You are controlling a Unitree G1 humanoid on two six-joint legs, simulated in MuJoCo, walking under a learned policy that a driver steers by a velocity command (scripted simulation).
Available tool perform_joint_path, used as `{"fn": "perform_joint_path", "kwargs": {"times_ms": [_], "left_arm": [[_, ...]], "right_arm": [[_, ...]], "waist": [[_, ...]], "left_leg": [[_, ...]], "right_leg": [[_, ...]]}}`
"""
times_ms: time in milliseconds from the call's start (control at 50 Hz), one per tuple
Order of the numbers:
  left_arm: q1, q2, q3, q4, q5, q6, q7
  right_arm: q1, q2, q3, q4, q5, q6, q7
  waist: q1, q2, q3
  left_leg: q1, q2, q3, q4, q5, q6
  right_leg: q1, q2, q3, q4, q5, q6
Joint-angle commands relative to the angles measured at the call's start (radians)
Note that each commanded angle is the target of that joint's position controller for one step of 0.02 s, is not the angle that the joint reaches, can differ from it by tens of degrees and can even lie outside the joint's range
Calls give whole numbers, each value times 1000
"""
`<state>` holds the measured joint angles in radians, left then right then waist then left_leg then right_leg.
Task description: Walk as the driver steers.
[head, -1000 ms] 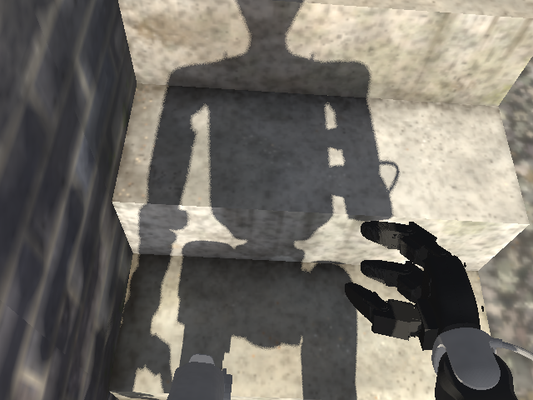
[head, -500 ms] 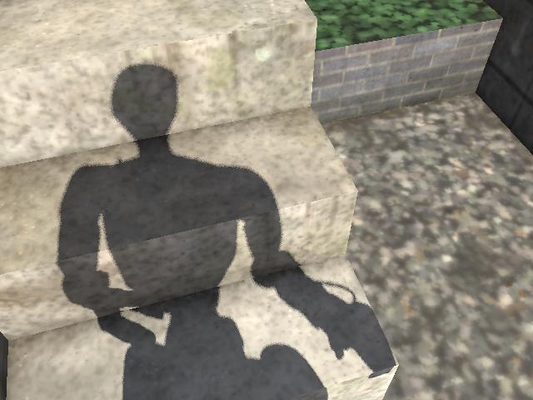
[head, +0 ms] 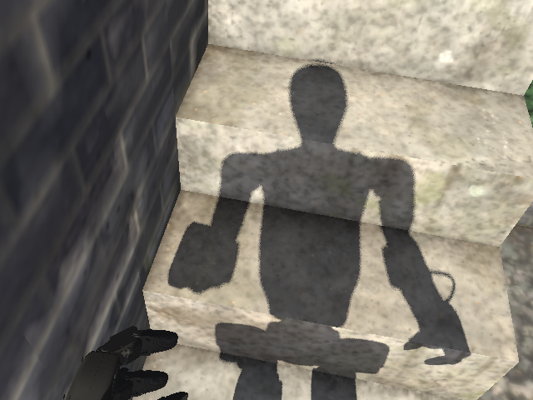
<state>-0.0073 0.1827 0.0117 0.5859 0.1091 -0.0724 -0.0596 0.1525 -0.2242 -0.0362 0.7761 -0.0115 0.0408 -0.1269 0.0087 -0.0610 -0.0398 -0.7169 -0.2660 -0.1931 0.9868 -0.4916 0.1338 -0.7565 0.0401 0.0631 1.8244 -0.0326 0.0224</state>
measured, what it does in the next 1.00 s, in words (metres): climbs: right foot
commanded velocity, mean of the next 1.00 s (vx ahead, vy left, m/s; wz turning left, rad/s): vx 0.98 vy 0.00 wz -0.10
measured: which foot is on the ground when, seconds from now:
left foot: down 0.00-0.60, up 0.62-1.00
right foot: up 0.00-0.60, down 0.62-1.00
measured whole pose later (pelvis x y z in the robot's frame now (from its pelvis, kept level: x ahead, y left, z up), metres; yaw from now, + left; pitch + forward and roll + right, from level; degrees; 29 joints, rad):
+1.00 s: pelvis +0.18 -0.20 +0.04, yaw -7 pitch -2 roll +1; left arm 0.53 0.13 0.03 0.95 0.05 -0.15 0.01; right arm 0.04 -0.09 -0.01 0.53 0.01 0.06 -0.01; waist -0.04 0.06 -0.05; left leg -1.37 -0.12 0.04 2.42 -0.25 0.11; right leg 0.10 -0.02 -0.14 0.46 -0.52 -0.03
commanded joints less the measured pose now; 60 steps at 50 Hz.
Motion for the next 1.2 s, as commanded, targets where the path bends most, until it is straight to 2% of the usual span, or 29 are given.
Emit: {"fn": "perform_joint_path", "kwargs": {"times_ms": [20,80,120,180,340,400,500,540,580,600,620,640,660,680,740,780,860,900,960,1000,1020,1060,1080,1100,1120,1140,1160,1180,1200], "left_arm": [[36,-23,-34,-49,9,14,4],[-23,17,-32,-57,-39,19,15],[90,30,-11,2,-69,34,29],[5,0,-6,-20,-67,49,68],[11,6,-5,-23,-58,79,58],[62,34,4,0,-53,89,6],[199,51,9,23,-104,66,-14],[243,108,21,43,-132,55,-10],[259,62,26,91,-106,37,0],[320,70,34,123,-89,18,8],[337,57,27,144,-67,4,-5],[358,53,16,126,-69,-5,-18],[380,253,70,41,-65,22,19],[283,161,54,11,-88,16,37],[312,160,42,43,-100,-42,69],[436,92,34,109,-69,-87,58],[603,87,50,229,-31,-98,73],[598,71,51,261,-36,-98,63],[471,48,34,291,-61,-111,61],[491,92,32,317,-70,-94,89],[439,164,49,305,-57,-85,97],[319,299,65,238,-124,-109,124],[346,354,72,230,-138,-125,117],[339,393,95,212,-144,-126,80],[470,324,93,207,-167,-129,56],[527,269,100,216,-139,-122,34],[527,168,66,171,-79,-134,-6],[393,62,27,127,-56,-140,-6],[267,-16,-12,55,-34,-134,0]], "right_arm": [[-37,-142,-41,-44,-5,-69,-15],[29,-146,-59,-64,3,-70,-22],[-46,-153,-67,-102,12,-79,-29],[-40,-141,-53,-150,14,-114,-16],[145,-162,-46,-124,-7,-132,-45],[87,-145,-41,-135,-12,-152,-32],[-160,-160,-42,-233,-20,-142,-6],[-65,-166,-43,-216,5,-139,4],[38,-127,-35,-192,9,-106,21],[138,-149,-45,-141,5,-98,58],[92,-91,-28,-171,6,-96,79],[-57,7,7,-238,3,-104,95],[-158,-2,6,-356,-13,-122,107],[-283,33,18,-396,-27,-142,108],[-165,80,39,-293,-3,-141,90],[-196,88,42,-307,8,-105,83],[-258,96,13,-328,19,-69,93],[-287,91,6,-331,13,-60,102],[-332,56,1,-386,27,11,117],[-279,100,11,-355,13,40,136],[-130,113,16,-311,34,42,140],[7,-57,-29,-260,56,26,128],[21,-103,-45,-276,23,12,126],[187,-146,-68,-253,9,3,115],[198,-230,-95,-156,-3,-23,125],[38,-260,-113,-131,44,-20,125],[-84,-158,-81,-147,1,-21,121],[-115,-87,-50,-144,-11,-27,114],[-85,-61,-33,-108,-29,-41,91]], "waist": [[17,33,3],[-33,127,-9],[9,179,-103],[-48,125,-99],[-103,185,-125],[-61,232,-170],[90,200,-143],[19,307,-94],[-42,183,-23],[-37,32,-48],[-30,-78,-36],[9,-51,-6],[89,-344,-79],[62,-154,53],[3,80,-47],[17,39,24],[28,-21,124],[-5,95,187],[-82,9,294],[-93,-19,198],[-168,-70,41],[-249,-105,-104],[-231,-132,-101],[-305,-240,-157],[-186,-93,-169],[-85,326,-239],[-5,181,-327],[15,50,-355],[44,-17,-215]], "left_leg": [[191,185,-390,-496,-43,75],[267,184,-343,-660,25,36],[217,280,-356,-727,103,7],[428,396,-445,-697,64,30],[712,434,-324,-679,-25,67],[548,436,-250,-703,-124,113],[139,476,-82,-771,-183,64],[184,518,-41,-808,-327,63],[337,485,13,-561,-256,56],[339,394,126,-320,-152,60],[195,336,231,23,-81,25],[-88,329,224,284,99,-37],[-333,253,172,438,219,-144],[-527,259,115,822,359,-201],[-513,290,151,1221,419,-164],[-528,244,102,1345,359,-119],[-924,81,33,1829,149,-31],[-953,98,69,1752,141,-15],[-575,169,250,1352,286,-37],[-464,182,375,1237,262,-4],[-271,177,402,1174,215,29],[193,153,465,648,57,56],[322,100,467,460,-109,40],[460,90,360,318,-120,68],[748,57,249,84,-127,179],[684,301,-285,-362,-201,283],[650,306,-411,-290,-253,280],[496,244,-310,-210,-261,233],[252,256,-247,-302,-251,152]], "right_leg": [[-220,-2,11,-60,-175,-19],[-182,18,-68,-413,-318,-31],[23,13,-88,-379,-83,-53],[-264,-42,-49,-245,-28,-61],[-589,-28,-70,23,-196,-20],[-359,-14,-87,-16,-143,-43],[232,-85,-21,-623,-176,-116],[437,-109,-103,-1040,-365,-169],[500,-22,-246,-1403,-312,-164],[589,-14,-259,-1410,-315,-141],[614,-29,-165,-1301,-356,-103],[659,-119,69,-1221,-372,-87],[755,-332,682,-1575,-677,-185],[628,-385,804,-1624,-666,-232],[636,-311,393,-1372,-275,-170],[603,-315,351,-1388,-243,-132],[845,-374,176,-1334,202,-142],[812,-353,52,-1413,241,-74],[364,-254,-151,-1649,165,1],[519,-236,-241,-1598,732,5],[619,-257,-324,-1515,1100,17],[557,-290,-370,-1453,1681,-13],[534,-347,-297,-1344,1926,-60],[567,-400,-214,-1086,2193,-79],[248,-229,-215,-707,1851,-13],[83,53,-145,-113,209,22],[-50,65,53,234,61,3],[-3,36,96,264,57,-58],[-25,18,92,216,41,-103]]}}
Keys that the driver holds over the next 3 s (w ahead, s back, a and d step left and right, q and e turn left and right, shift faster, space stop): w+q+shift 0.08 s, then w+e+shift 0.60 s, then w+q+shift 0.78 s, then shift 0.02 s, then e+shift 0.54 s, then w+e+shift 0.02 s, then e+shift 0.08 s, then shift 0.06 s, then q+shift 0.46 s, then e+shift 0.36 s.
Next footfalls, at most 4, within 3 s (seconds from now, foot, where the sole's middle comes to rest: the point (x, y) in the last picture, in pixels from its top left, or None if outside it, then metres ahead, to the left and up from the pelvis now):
0.62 right None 0.04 -0.27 -0.72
1.16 left None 0.36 -0.17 -0.52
1.36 right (495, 375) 0.37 -0.33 -0.26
1.78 right None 0.32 -0.29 -0.48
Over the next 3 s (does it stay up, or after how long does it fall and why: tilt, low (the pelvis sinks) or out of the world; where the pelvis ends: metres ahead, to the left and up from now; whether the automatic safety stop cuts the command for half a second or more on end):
stays up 0.74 -0.27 0.64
